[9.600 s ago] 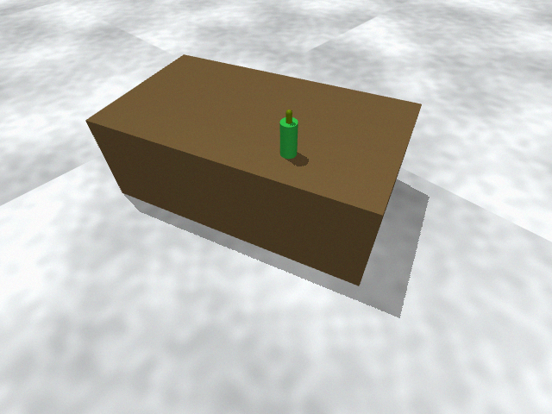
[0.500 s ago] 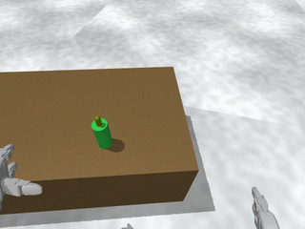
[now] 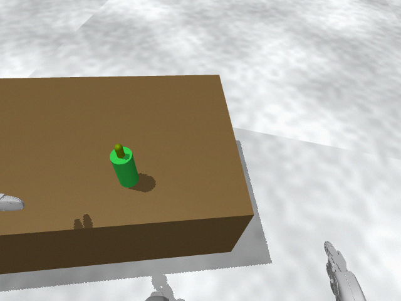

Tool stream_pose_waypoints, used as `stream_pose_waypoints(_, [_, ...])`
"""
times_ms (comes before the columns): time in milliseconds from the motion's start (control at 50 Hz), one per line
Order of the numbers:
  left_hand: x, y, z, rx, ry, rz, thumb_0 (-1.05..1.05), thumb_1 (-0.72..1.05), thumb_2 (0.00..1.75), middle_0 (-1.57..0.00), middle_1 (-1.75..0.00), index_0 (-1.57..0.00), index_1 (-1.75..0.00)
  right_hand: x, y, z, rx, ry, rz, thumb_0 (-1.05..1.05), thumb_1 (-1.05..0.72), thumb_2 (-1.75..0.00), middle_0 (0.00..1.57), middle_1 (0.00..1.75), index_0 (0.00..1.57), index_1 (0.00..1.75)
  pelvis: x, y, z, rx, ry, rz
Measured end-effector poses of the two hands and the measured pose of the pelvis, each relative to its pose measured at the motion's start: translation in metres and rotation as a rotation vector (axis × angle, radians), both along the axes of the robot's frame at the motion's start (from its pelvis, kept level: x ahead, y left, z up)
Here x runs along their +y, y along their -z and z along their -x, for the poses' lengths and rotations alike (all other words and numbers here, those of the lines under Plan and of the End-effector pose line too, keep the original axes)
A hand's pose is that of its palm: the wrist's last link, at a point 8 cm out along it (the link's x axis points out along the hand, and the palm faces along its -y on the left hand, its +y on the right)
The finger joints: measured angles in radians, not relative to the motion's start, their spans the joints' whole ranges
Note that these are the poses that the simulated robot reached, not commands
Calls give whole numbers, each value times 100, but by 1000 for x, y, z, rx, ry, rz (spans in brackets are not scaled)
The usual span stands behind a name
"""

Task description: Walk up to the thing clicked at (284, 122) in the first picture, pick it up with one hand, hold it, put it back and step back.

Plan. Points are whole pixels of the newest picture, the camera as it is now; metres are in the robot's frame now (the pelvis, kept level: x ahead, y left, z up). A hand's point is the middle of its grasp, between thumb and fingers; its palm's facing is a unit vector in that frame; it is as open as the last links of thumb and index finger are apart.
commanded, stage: go down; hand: left
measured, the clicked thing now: (124, 164) +0.54 +0.22 -0.17
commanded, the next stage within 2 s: none
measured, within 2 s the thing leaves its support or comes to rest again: neither
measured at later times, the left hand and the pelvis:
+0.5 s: hand out of the picture +0.40 +0.39 +0.07, palm faces +0.28 -0.96 -0.07, open 17.4 cm; pelvis +0.00 +0.01 -0.01, yaw -1 degrees
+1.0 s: hand out of the picture +0.42 +0.40 +0.08, palm faces +0.29 -0.96 -0.04, open 17.2 cm; pelvis +0.00 +0.01 -0.01, yaw -1 degrees
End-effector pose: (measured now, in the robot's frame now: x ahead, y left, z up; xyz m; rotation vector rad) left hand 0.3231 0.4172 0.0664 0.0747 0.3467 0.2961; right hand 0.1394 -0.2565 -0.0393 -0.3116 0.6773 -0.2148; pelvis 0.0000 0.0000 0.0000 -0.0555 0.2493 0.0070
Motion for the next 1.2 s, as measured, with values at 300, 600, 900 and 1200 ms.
stream_pose_waypoints(300, [9,-12,-27,-92,8,19,-1,-54,11,-2,-5,-2,-6,0,3,5,30,-8,8,-1,52,-6,6,6,6,6,-1,5,4,42,5,4])
stream_pose_waypoints(600, [20,-12,-43,-132,8,20,-1,-49,11,-3,-5,-2,-6,4,-4,0,31,4,32,-1,52,-6,6,6,6,5,9,7,-2,63,11,22])
stream_pose_waypoints(900, [27,-17,-53,-180,-4,25,-1,-46,11,-3,-4,-2,-5,2,-11,0,18,5,54,-1,51,-6,6,6,6,5,11,9,-2,73,11,27])
stream_pose_waypoints(1200, [31,-15,-68,-234,-6,34,-1,-44,9,-3,-4,-2,-4,2,-16,4,18,-3,91,-1,52,-6,6,6,6,5,12,13,3,94,12,36])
